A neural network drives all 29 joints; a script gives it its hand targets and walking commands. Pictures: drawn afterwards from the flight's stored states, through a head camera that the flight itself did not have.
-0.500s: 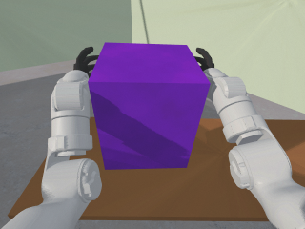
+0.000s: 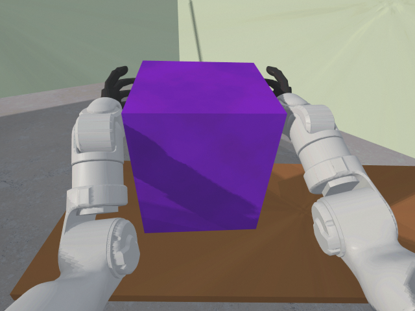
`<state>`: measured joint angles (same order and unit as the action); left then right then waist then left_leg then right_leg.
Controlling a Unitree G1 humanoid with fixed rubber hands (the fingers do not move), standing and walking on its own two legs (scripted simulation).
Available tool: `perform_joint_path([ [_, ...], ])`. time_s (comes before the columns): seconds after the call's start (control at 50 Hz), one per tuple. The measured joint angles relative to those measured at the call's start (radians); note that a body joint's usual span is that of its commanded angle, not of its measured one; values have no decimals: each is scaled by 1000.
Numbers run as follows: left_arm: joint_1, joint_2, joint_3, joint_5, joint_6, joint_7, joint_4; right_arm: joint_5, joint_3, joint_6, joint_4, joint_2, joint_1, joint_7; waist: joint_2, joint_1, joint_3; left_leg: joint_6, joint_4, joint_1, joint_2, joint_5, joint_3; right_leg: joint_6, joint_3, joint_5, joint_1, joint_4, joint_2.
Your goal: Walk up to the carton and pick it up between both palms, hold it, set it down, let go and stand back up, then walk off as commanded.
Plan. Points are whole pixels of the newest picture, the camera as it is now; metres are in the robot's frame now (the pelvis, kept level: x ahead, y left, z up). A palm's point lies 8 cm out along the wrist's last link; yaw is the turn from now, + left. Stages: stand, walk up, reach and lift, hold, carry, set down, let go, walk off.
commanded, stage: hold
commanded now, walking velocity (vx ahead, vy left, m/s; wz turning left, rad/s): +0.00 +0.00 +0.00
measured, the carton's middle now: (200, 146) +0.34 +0.01 +0.24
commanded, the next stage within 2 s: none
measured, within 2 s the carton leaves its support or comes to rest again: neither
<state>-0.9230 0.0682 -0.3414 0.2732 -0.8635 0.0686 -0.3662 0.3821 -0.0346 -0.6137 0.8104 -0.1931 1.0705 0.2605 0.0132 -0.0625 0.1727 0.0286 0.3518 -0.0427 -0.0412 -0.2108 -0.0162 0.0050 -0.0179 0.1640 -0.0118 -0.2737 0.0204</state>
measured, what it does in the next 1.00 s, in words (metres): stands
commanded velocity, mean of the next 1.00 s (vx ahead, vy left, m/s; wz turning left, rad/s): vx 0.00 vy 0.00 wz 0.00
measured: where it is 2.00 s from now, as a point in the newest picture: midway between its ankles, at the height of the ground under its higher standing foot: outside the picture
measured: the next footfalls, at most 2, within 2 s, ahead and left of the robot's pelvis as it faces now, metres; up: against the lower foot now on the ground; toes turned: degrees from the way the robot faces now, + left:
none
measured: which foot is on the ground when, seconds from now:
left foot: down 0.00-1.00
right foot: down 0.00-1.00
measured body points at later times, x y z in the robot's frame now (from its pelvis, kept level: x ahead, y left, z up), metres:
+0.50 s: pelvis -0.01 -0.01 +0.00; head -0.11 +0.00 +0.44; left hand +0.36 +0.16 +0.32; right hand +0.37 -0.15 +0.31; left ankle -0.01 +0.13 -0.75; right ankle +0.00 -0.12 -0.75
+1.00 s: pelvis +0.00 +0.00 +0.00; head -0.11 +0.01 +0.44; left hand +0.37 +0.16 +0.31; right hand +0.38 -0.15 +0.31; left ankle -0.01 +0.13 -0.75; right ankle +0.00 -0.12 -0.75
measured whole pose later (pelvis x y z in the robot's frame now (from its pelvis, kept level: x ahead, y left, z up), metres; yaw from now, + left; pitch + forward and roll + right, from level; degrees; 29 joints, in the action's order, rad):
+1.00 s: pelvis +0.00 +0.00 +0.00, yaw +1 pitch -6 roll -1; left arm -0.92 0.07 -0.36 0.27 -0.85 0.08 -0.37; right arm 0.38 -0.03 -0.62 0.79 -0.18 1.05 0.27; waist 0.01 -0.07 0.17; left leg 0.03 0.35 -0.04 -0.04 -0.21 -0.03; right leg 0.01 -0.03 0.17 -0.01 -0.28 0.02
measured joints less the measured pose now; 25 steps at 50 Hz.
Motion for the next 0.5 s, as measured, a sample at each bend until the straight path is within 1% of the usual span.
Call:
perform_joint_path([
  [0.08, 3, 1, 7, -6, 2, -4, 10, 9, -3, 1, -21, -2, -11, 6, -1, -10, -7, 1, 5, 3, -2, -2, -9, 0, -9, -3, 13, 9, 2],
  [0.18, 10, -1, 5, -3, -1, -2, 10, 5, -2, -4, -23, 0, -18, 6, -3, -12, -9, 3, 0, 8, -2, 0, -7, 2, -7, -1, 13, 5, 3],
  [0.24, 21, -9, 2, -5, 4, -4, 30, 15, -15, -2, -47, -5, -29, 10, -10, -9, -3, 3, -2, 8, -3, 2, -5, 2, -5, -2, 10, 5, 3],
  [0.36, -16, -8, -28, 8, 4, 2, -29, -13, 14, -7, 8, 8, -2, 1, -18, 7, -8, 3, -9, 9, -2, 8, 1, 5, 1, 1, -2, -11, 3],
  [0.44, -21, 4, -24, -10, 19, 3, -24, -8, -6, -1, -27, 3, -10, 10, -19, 8, -3, 4, -10, -5, -3, 14, -8, 5, -7, -4, -9, -4, 3],
  [0.5, -29, 6, -32, -10, 24, 5, -30, -10, 1, -3, -26, 5, -2, 15, -17, 6, -8, 5, -10, -5, -3, 16, -14, 6, -13, -6, -6, -1, 3],
])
